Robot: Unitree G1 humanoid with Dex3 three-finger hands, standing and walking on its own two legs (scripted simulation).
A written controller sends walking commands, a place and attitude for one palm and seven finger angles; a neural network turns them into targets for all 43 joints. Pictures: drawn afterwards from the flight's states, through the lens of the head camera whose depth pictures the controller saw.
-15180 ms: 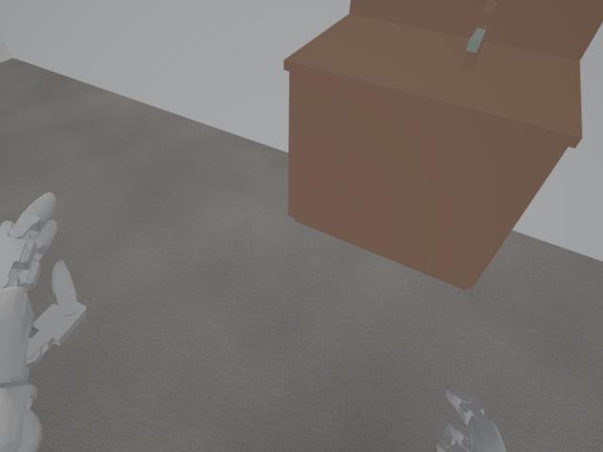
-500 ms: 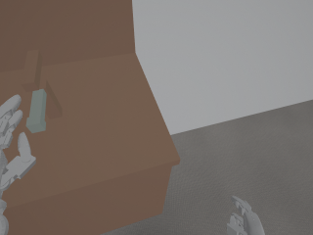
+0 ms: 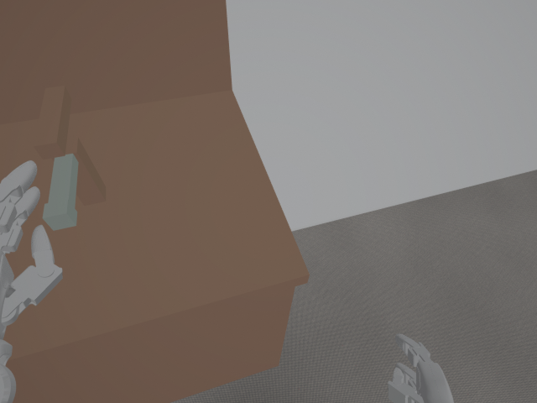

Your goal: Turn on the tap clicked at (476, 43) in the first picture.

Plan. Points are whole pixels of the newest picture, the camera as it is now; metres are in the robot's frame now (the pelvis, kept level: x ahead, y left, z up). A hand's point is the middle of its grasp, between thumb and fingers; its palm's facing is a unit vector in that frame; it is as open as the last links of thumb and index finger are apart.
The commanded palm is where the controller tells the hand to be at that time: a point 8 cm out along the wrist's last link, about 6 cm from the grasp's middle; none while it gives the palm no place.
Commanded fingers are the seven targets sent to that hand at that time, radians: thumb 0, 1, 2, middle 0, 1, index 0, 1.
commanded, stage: shuffle to correct the standing spot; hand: left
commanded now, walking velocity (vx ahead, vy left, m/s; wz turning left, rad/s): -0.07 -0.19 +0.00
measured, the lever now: (60, 215) +0.32 +0.30 +0.12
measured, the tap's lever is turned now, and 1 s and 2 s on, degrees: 0 0 0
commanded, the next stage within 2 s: come to a stop and stand still in 0.12 s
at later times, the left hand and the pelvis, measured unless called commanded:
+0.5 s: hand (49, 278) +0.22 +0.25 +0.15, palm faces +0.28 -0.88 -0.39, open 7.4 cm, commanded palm +0.15 +0.29 +0.18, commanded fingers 0.00 0.90 0.90 -0.20 -0.30 -0.20 -0.30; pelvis -0.02 +0.02 +0.00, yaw -2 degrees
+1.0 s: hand out of the picture +0.21 +0.33 +0.16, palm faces +0.39 -0.86 -0.34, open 7.4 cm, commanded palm +0.15 +0.36 +0.18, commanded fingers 0.00 0.90 0.90 -0.20 -0.30 -0.20 -0.30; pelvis -0.01 +0.08 +0.00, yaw +0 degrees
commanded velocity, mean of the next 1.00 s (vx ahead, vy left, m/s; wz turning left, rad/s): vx -0.01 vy -0.04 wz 0.00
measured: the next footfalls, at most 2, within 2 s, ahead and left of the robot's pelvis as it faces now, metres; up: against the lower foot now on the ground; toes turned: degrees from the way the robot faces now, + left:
none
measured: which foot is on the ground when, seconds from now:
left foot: down 0.00-1.00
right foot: down 0.00-1.00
